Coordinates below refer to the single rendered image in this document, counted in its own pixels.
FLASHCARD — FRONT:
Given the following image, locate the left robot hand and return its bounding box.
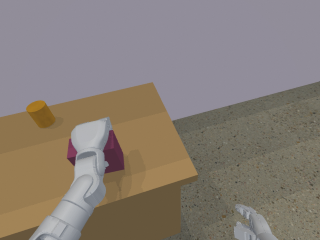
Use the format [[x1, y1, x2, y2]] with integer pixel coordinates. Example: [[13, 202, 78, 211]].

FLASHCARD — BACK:
[[71, 116, 113, 169]]

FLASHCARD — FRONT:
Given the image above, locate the left robot forearm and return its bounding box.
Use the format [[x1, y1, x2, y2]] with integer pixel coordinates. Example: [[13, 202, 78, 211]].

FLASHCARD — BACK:
[[29, 148, 106, 240]]

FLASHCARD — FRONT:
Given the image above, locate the table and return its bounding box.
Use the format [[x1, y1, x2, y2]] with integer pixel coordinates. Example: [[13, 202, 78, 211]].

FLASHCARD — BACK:
[[0, 82, 198, 240]]

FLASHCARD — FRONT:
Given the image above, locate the sponge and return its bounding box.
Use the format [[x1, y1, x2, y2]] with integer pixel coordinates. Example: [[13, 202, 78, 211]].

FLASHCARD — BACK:
[[67, 130, 125, 174]]

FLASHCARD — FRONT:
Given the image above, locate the right robot hand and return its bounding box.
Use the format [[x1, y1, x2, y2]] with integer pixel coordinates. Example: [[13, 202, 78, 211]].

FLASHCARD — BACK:
[[233, 204, 272, 240]]

